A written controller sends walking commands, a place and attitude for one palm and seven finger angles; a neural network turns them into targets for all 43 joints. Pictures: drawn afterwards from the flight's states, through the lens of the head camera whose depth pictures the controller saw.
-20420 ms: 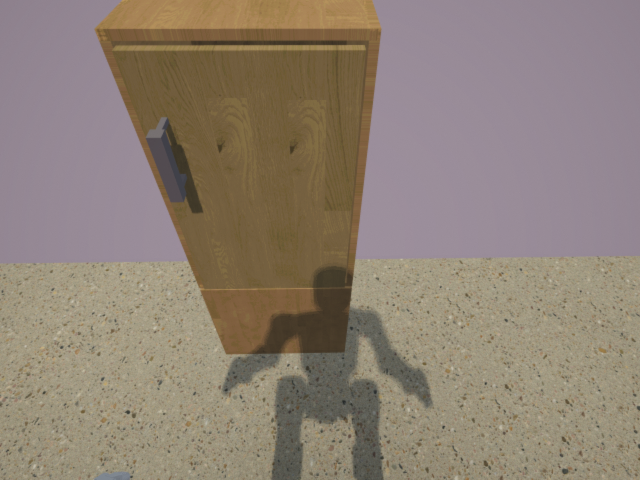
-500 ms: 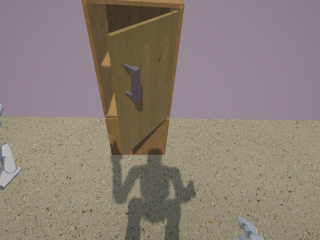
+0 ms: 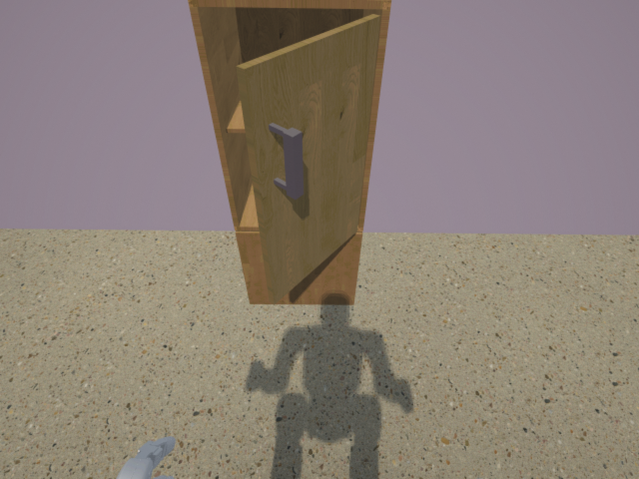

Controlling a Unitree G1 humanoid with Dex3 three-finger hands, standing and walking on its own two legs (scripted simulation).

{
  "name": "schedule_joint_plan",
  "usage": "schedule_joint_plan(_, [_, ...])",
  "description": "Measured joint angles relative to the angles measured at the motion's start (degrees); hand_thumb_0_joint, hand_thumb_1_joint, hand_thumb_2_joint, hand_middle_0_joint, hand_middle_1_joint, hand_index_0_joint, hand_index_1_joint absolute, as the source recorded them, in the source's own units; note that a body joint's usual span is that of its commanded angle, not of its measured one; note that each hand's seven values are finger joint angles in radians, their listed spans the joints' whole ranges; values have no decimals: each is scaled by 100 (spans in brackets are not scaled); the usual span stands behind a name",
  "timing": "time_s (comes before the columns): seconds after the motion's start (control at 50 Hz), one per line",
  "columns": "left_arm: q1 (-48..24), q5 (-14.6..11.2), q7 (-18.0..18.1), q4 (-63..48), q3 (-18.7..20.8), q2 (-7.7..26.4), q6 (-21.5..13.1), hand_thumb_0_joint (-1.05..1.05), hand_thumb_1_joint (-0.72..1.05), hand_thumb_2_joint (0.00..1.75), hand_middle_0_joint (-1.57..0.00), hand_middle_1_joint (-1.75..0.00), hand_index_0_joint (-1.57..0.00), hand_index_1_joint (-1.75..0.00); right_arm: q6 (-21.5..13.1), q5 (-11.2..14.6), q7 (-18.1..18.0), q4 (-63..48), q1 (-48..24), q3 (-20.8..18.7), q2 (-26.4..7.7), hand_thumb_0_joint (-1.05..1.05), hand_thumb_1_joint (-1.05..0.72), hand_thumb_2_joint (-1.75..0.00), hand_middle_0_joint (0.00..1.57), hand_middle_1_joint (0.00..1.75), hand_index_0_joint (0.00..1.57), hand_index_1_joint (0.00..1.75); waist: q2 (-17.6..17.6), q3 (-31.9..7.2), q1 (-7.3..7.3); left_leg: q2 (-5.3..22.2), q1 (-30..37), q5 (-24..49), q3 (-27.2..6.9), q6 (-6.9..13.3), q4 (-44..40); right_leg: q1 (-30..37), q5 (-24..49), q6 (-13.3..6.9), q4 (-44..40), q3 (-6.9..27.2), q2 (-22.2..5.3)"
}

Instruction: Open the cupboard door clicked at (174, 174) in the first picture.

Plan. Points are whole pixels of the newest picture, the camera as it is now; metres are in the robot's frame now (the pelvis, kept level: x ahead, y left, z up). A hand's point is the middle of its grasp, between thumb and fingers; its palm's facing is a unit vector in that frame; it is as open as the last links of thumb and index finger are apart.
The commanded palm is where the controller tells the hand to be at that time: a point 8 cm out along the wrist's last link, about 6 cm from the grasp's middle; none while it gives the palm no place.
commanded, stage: let the arm hang, fingers relaxed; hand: left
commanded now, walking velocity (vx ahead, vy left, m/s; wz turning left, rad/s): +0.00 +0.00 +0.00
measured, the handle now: (285, 161) +0.62 +0.08 +0.08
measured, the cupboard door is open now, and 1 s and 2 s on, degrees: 50 50 50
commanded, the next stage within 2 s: look to check the result in 0.88 s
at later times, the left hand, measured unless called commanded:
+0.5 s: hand out of the picture -0.04 +0.20 -0.15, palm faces +0.01 -0.97 -0.25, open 7.4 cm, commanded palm none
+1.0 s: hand out of the picture +0.05 +0.19 -0.15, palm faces +0.00 -0.97 -0.25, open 7.4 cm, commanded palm none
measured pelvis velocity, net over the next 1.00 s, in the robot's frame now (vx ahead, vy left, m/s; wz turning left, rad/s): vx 0.01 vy -0.01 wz -0.01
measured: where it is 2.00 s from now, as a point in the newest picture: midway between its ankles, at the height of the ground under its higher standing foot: outside the picture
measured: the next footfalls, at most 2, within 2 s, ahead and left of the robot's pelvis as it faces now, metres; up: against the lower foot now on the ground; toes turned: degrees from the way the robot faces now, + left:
none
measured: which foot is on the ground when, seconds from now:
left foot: down 0.00-1.00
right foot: down 0.00-1.00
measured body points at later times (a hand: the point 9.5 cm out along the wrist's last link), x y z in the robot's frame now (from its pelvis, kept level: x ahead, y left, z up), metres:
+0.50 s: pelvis +0.00 +0.00 +0.01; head +0.01 -0.01 +0.46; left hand -0.03 +0.25 -0.14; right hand -0.04 -0.21 -0.15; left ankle +0.03 +0.11 -0.73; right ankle +0.03 -0.11 -0.73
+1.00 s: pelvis +0.01 -0.01 +0.02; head +0.02 -0.02 +0.47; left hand +0.05 +0.24 -0.13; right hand +0.01 -0.24 -0.15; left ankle +0.03 +0.11 -0.73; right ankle +0.03 -0.11 -0.73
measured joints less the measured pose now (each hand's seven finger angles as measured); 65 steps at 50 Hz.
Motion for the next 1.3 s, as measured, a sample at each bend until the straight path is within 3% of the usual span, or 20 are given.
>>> schedule_joint_plan(0.04, [79, -43, -41, 779, -230, -267, 69, 1, 91, 90, -20, -30, -19, -30, 56, -14, -5, 223, 88, 40, 79, 1, -91, -90, 20, 30, 20, 30, -126, 115, -19, 20, 103, 73, 32, -13, -164, 86, 93, 22, -162, 33, 24])
schedule_joint_plan(0.06, [105, -126, 43, 1039, -150, -367, 34, 0, 94, 90, -20, -30, -20, -30, 69, -15, -18, 337, 160, 55, 121, 1, -91, -90, 20, 30, 20, 30, -169, 168, -5, 37, 123, 125, 22, -13, -254, 125, 168, 27, -287, 23, 45])
schedule_joint_plan(0.16, [211, -116, 64, 1805, -52, -106, -145, -3, 102, 90, -21, -30, -20, -30, 160, -2, -64, 918, 542, 74, 266, 1, -91, -90, 20, 30, 20, 30, -187, 333, 177, 63, 202, 411, -43, -24, -695, 281, 501, -4, -855, -44, 93])
schedule_joint_plan(0.34, [524, -123, 81, 2691, -101, 23, -172, 0, 94, 90, -20, -30, -20, -30, 161, 45, -121, 1428, 814, -1, 305, 1, -91, -90, 20, 30, 19, 30, 59, 435, 182, 3, 371, 571, 25, 21, -1017, 384, 620, 32, -1069, 21, 40])
schedule_joint_plan(0.7, [-106, -105, 95, 2620, -133, -360, -310, 0, 91, 90, -20, -30, -20, -30, 50, 27, -137, 1429, 411, -40, 313, 1, -91, -90, 20, 30, 19, 30, 81, 282, 136, -27, 517, 587, 81, 13, -1129, 426, 551, 33, -993, 80, 10])
schedule_joint_plan(1.3, [-413, -126, 70, 2735, -99, 68, -348, 0, 91, 90, -20, -30, -20, -30, 66, 37, -121, 1548, 46, -49, -115, 1, -91, -90, 20, 30, 19, 30, 95, 487, 127, 89, 815, 620, 33, -90, -1431, 780, 635, -49, -1413, 37, 141])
